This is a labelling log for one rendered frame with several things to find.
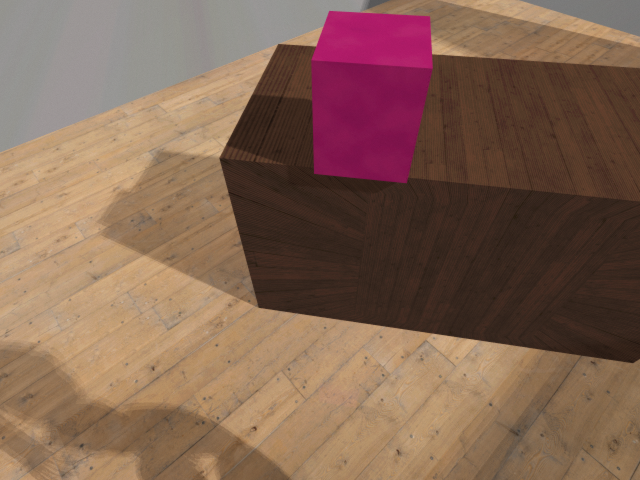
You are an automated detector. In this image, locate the pedestal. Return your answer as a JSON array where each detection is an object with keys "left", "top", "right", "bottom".
[{"left": 219, "top": 44, "right": 640, "bottom": 363}]

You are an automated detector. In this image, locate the carton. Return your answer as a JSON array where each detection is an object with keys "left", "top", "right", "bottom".
[{"left": 311, "top": 11, "right": 433, "bottom": 183}]

